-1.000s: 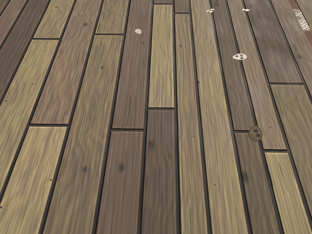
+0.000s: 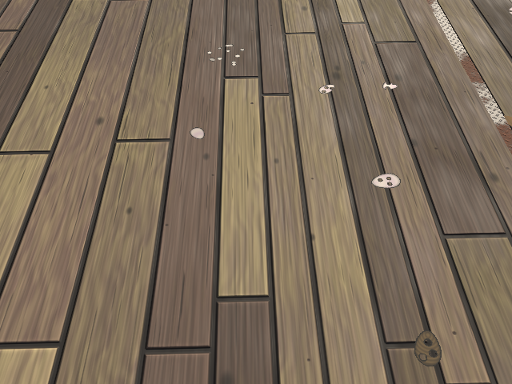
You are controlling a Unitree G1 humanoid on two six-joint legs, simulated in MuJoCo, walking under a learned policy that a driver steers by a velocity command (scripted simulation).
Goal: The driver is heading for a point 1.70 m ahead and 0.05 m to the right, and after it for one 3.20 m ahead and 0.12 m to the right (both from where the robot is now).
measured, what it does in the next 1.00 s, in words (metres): shifts its weight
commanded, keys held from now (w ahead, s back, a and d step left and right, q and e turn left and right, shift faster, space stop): no key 0.76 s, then w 0.24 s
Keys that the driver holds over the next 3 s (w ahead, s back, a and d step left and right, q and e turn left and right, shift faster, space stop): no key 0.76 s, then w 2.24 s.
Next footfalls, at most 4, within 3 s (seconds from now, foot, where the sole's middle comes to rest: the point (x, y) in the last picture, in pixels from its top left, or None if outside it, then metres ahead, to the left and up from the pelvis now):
1.56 left None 0.50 0.05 -0.77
2.10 right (307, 283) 0.82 -0.11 -0.77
2.66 left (249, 204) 1.13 0.07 -0.77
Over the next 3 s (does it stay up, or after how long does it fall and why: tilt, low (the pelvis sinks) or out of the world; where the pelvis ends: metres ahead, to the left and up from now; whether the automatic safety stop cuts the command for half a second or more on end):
stays up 1.14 0.01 0.01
